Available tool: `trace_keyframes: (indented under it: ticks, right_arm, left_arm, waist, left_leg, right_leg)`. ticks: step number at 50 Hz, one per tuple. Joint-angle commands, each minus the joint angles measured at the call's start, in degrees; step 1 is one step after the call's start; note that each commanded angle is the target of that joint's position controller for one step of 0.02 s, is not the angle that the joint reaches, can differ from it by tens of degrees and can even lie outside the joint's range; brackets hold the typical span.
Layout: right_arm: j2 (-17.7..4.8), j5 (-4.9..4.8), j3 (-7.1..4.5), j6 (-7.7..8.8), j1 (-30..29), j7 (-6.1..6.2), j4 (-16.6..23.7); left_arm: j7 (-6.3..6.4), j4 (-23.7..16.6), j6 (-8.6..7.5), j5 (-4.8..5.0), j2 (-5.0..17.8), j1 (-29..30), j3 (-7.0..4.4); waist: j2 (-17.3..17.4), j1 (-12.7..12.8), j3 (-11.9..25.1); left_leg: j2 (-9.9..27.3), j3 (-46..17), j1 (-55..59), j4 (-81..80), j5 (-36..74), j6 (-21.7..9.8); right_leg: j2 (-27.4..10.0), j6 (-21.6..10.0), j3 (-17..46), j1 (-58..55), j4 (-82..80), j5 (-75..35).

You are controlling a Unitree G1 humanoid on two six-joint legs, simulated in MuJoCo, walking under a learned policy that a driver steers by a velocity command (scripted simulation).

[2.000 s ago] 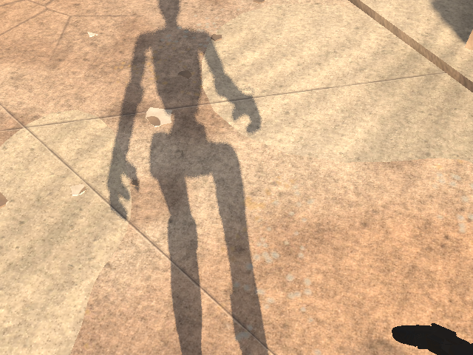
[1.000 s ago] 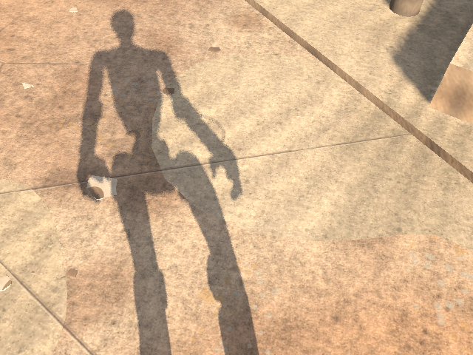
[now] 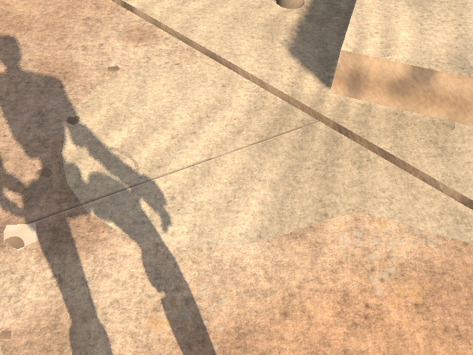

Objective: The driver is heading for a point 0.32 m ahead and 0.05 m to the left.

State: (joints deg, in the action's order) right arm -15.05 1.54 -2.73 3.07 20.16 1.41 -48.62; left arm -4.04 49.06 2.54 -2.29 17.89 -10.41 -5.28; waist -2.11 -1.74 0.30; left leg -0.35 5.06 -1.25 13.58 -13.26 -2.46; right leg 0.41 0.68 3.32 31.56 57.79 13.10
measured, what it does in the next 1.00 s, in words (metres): walks ahead: right foot, then left foot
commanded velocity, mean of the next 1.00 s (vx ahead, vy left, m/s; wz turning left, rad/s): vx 0.19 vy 0.00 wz -0.02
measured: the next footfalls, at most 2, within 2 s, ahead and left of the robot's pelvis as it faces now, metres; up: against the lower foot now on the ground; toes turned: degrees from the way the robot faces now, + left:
right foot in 0.22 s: +0.26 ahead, -0.16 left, +0.00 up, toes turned -1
left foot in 0.66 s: +0.35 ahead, +0.03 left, +0.00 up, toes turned +4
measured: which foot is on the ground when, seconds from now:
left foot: down 0.00-0.22, up 0.24-0.64, down 0.66-1.00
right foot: up 0.00-0.20, down 0.22-1.00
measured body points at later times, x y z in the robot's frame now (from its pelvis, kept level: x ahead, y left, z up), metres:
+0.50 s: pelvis +0.19 -0.07 +0.00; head +0.23 -0.09 +0.45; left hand +0.22 +0.18 -0.14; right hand +0.26 -0.32 -0.15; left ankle +0.24 +0.07 -0.69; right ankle +0.17 -0.15 -0.75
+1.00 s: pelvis +0.27 -0.06 -0.01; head +0.28 -0.06 +0.44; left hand +0.26 +0.17 -0.17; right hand +0.33 -0.29 -0.16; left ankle +0.31 +0.03 -0.75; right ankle +0.22 -0.16 -0.75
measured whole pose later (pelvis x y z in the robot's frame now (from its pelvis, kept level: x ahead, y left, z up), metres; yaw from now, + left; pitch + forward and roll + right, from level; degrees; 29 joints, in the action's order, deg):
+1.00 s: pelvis +0.27 -0.06 -0.01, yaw +1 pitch -2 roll +0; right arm -9.8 0.3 -0.7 0.5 11.8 1.8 -61.4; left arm 2.5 63.8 -0.6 -0.8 9.3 -17.5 0.4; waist -0.1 -0.1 -2.2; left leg -1.7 3.4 -12.3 23.6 -9.6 -2.9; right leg 0.5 -1.3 -2.5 3.1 22.5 17.7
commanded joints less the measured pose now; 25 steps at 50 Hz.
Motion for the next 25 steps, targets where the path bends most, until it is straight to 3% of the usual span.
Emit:
trace_keyframes:
  ticks: [1, 4, 8, 9, 10, 11, 12, 13, 14, 15, 16, 17, 18, 20, 25]
  right_arm:
    - [-7.8, 0.13, -1.83, 1.35, 3.9, -0.37, 0.7]
    - [-6.9, 0.28, -1.41, 1.88, 5.4, -1.07, -1.2]
    - [-8.0, -0.49, -1.45, 1.47, 7.4, -1.74, -4.1]
    - [-8.8, -0.54, -1.58, 1.3, 6.6, -1.78, -4.5]
    - [-9.2, -0.87, -1.58, 1.18, 4.9, -1.82, -4.6]
    - [-8.2, -1.3, -1.21, 1.26, 4.3, -1.95, -4.4]
    - [-3.5, -2.02, 0.26, 1.41, 3.5, -2.24, -1.3]
    - [-1.8, -1.98, 0.08, 1.19, 6.3, -1.77, -1.0]
    - [-5.4, -1.59, -1.19, 0.51, 4.3, -1.14, -2.3]
    - [-3.7, -1.66, -0.9, 0.6, 4.4, -1.28, -2.8]
    - [-2.0, -1.33, -0.66, 0.34, 5.4, -1.19, -4.0]
    - [-1.7, -0.43, -0.8, -0.39, 6.0, -1.19, -4.7]
    - [-1.2, 0.18, -0.78, -1.12, 7.1, -1.48, -5.4]
    - [-0.4, 0.12, -0.98, -1.88, 6.9, -1.95, -5.5]
    - [1.5, 0.28, 0.11, -2.54, -1.6, -1.87, -4.1]
  left_arm:
    - [-0.58, -5.9, -1.22, -0.07, 2.2, 8.9, 0.1]
    - [-0.58, -7.0, -2.05, -0.16, 0.5, 11.8, 1.13]
    - [0.09, -8.3, -3.14, -0.26, 0.0, 14.0, 2.01]
    - [0.57, -7.5, -3.57, 0.0, 0.4, 10.7, 1.81]
    - [1.24, -5.1, -4.28, 0.07, 1.1, 3.2, 1.31]
    - [2.26, -1.6, -5.22, -0.61, 4.0, -7.0, 0.21]
    - [3.54, -0.5, -5.83, -2.1, 9.5, -17.0, -1.0]
    - [4.27, 0.4, -5.64, -0.83, 13.9, -18.0, -1.66]
    - [4.4, 0.2, -5.58, 0.49, 10.5, -13.1, -0.82]
    - [4.2, -0.6, -5.92, 0.96, 5.8, -7.1, 0.57]
    - [3.89, -1.2, -6.27, 1.16, 1.8, -3.3, 1.74]
    - [3.92, -1.1, -6.64, 1.45, -0.3, -1.7, 2.45]
    - [4.01, -0.8, -6.93, 1.41, -1.0, -1.2, 2.78]
    - [4.21, 0.6, -7.71, 1.52, 0.1, -3.1, 2.79]
    - [4.94, 3.6, -7.4, 1.51, -0.4, -4.9, 3.63]
  waist:
    - [7.8, -2.6, -7.0]
    - [8.4, -2.9, -8.2]
    - [10.7, -2.1, -7.5]
    - [10.5, 0.1, -6.2]
    - [8.4, 4.5, -2.9]
    - [4.8, 8.5, 4.0]
    - [-4.3, 12.0, 13.4]
    - [-11.7, 9.7, 15.1]
    - [-3.3, 7.6, 8.3]
    - [-2.4, 4.4, 2.8]
    - [-2.1, 2.1, 0.6]
    - [-3.3, 0.7, -0.6]
    - [-4.2, -0.2, -0.2]
    - [-3.9, -1.3, 0.8]
    - [-5.1, -0.4, -1.2]
  left_leg:
    - [15.9, -11.4, 5.2, -8.1, -5.4, -7.2]
    - [15.3, -7.9, 2.5, -7.4, 0.9, -7.5]
    - [15.3, -7.9, -1.1, -2.7, 18.8, -8.3]
    - [15.5, -8.0, -2.0, 0.6, 25.8, -8.0]
    - [13.8, -6.0, -4.1, 8.6, 33.6, -6.8]
    - [10.2, -3.2, -10.1, 20.5, 31.9, -5.1]
    - [5.4, 0.0, -23.7, 39.4, 9.6, -2.2]
    - [-2.7, -4.1, -33.3, 51.6, -18.6, -1.3]
    - [0.5, -10.9, -33.5, 55.5, -15.2, -2.1]
    - [2.2, -10.0, -32.2, 54.3, -11.3, -2.1]
    - [3.7, -8.9, -29.8, 51.2, -9.3, -1.6]
    - [4.1, -7.9, -27.7, 49.3, -8.2, -0.9]
    - [3.4, -6.9, -25.1, 49.0, -7.0, -0.2]
    - [1.9, -6.1, -23.8, 47.8, -4.4, 0.7]
    - [2.1, -3.4, -22.1, 31.9, 2.8, 1.6]
  right_leg:
    - [-1.1, 0.3, 0.6, 13.6, -4.7, -1.7]
    - [-0.9, -0.9, -1.7, 8.6, -13.8, -2.4]
    - [0.0, -3.8, -9.5, -4.3, -23.6, 1.9]
    - [1.3, -4.8, -9.8, -9.7, -25.8, 1.9]
    - [2.6, -5.7, -9.7, -19.7, -30.5, -1.6]
    - [0.7, -6.9, -7.1, -34.5, -31.8, -2.6]
    - [-17.0, -10.2, 12.8, -50.3, -36.1, 9.4]
    - [-27.3, -14.1, 31.7, -50.0, -43.1, -2.2]
    - [-24.2, -13.7, 23.6, -42.7, -40.8, -11.6]
    - [-21.2, -12.7, 14.7, -35.7, -40.7, -22.4]
    - [-17.8, -10.9, 8.0, -31.2, -41.5, -29.4]
    - [-15.5, -9.8, 3.8, -28.0, -41.9, -34.6]
    - [-14.1, -9.6, 0.7, -25.8, -42.1, -39.8]
    - [-13.5, -10.4, -2.1, -24.7, -42.2, -47.9]
    - [-11.4, -10.6, -6.9, -22.7, -42.0, -47.2]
